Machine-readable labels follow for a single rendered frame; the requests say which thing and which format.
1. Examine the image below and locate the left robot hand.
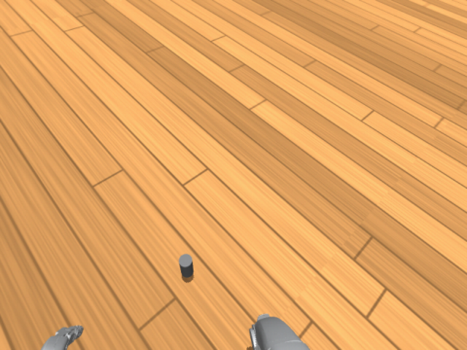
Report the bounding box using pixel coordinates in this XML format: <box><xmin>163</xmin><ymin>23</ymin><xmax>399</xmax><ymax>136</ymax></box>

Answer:
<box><xmin>41</xmin><ymin>325</ymin><xmax>83</xmax><ymax>350</ymax></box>

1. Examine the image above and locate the can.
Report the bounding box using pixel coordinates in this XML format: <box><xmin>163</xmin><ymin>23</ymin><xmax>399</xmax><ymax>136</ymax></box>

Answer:
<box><xmin>179</xmin><ymin>254</ymin><xmax>193</xmax><ymax>278</ymax></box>

